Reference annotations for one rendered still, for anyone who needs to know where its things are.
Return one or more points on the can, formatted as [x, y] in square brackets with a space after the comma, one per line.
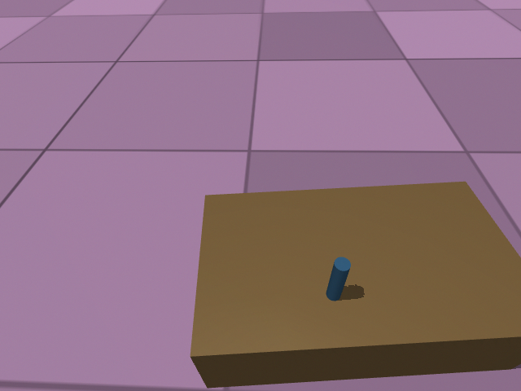
[338, 278]

